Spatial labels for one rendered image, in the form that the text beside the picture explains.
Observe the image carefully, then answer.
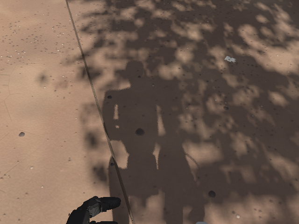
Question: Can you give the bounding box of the robot left hand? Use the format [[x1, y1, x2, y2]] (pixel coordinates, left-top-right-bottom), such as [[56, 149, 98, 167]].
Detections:
[[66, 196, 121, 224]]

